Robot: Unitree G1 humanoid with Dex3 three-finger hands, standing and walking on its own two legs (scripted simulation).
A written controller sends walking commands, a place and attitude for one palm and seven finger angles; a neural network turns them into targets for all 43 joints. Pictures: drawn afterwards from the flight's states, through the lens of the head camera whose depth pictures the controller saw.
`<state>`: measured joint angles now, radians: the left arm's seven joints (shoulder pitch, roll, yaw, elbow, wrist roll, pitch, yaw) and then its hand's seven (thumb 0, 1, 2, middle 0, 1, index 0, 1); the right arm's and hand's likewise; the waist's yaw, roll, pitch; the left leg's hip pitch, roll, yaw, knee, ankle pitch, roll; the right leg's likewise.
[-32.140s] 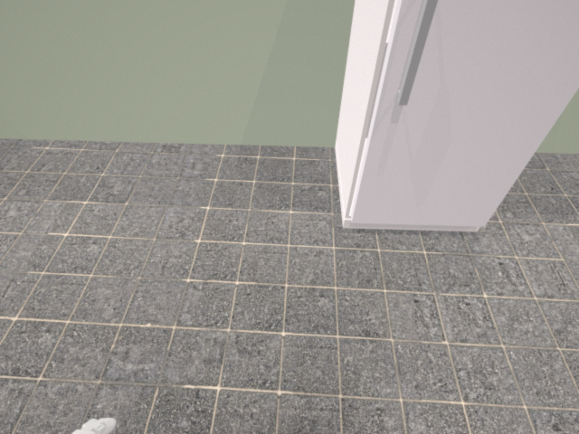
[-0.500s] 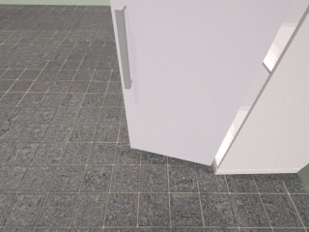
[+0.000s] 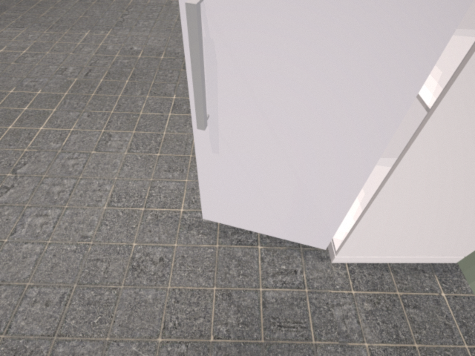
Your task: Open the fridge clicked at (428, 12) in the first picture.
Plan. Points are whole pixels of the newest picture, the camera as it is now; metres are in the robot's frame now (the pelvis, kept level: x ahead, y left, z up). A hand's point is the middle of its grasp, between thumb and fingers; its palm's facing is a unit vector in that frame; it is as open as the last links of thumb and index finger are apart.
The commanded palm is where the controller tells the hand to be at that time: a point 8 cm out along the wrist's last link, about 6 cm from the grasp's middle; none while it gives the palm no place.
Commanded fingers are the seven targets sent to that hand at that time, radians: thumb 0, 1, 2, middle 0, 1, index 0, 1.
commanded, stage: look to check the result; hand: left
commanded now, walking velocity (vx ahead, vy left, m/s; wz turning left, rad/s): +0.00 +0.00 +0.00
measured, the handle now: (201, 71) +0.74 +0.14 +0.09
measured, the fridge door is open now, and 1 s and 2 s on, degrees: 74 74 74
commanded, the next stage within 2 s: stand and wait in 0.28 s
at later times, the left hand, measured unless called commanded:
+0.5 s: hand out of the picture +0.09 +0.24 -0.16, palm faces -0.02 -0.95 -0.31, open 7.4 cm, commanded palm none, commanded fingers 0.00 0.90 0.90 -0.20 -0.30 -0.20 -0.30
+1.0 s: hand out of the picture +0.09 +0.23 -0.16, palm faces -0.03 -0.95 -0.31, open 7.4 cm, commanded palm none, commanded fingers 0.00 0.90 0.90 -0.20 -0.30 -0.20 -0.30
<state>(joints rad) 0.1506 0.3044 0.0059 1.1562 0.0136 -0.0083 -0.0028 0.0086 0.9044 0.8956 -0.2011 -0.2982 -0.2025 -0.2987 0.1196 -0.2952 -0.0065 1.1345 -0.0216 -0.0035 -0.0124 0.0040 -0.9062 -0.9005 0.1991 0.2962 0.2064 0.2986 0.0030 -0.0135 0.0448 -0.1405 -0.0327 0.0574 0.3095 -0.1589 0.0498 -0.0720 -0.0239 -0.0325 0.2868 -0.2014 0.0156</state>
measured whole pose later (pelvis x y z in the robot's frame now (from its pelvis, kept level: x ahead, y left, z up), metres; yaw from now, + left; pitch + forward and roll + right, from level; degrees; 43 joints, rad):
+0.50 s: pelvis +0.01 +0.00 +0.00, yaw +0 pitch -1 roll +0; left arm 0.10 0.33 0.00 1.13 0.01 -0.01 0.00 0.01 0.90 0.90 -0.20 -0.30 -0.20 -0.30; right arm 0.08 -0.33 0.00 1.12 -0.02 -0.01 -0.01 0.00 -0.91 -0.90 0.20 0.30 0.21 0.30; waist 0.00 -0.01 0.03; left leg -0.11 -0.04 0.05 0.28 -0.16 0.05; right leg -0.05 -0.03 -0.04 0.27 -0.21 0.02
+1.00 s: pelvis +0.02 -0.01 +0.00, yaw +0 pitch +0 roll +0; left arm 0.11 0.32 0.00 1.14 0.01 -0.02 0.00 0.01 0.90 0.90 -0.20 -0.30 -0.20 -0.30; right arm 0.10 -0.32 0.00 1.14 -0.02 -0.01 -0.01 0.00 -0.91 -0.90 0.20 0.30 0.21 0.30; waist 0.00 -0.01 0.04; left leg -0.10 -0.02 0.05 0.28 -0.17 0.03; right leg -0.03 -0.01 -0.04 0.26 -0.22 0.00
